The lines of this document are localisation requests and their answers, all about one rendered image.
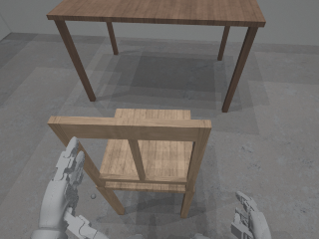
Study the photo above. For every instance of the table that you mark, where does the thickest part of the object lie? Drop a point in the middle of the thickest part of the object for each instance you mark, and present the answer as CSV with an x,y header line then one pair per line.
x,y
227,13

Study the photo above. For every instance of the chair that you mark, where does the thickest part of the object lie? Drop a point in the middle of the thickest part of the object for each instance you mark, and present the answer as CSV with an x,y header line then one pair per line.
x,y
147,150

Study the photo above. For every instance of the right robot hand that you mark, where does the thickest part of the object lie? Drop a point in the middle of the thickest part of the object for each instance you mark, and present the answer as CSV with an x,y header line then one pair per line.
x,y
254,225

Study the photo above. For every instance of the left robot hand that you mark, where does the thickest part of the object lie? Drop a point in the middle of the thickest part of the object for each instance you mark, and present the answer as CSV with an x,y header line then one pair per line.
x,y
61,191

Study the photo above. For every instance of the robot left forearm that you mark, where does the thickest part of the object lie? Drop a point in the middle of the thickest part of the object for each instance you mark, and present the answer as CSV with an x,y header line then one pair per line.
x,y
48,233

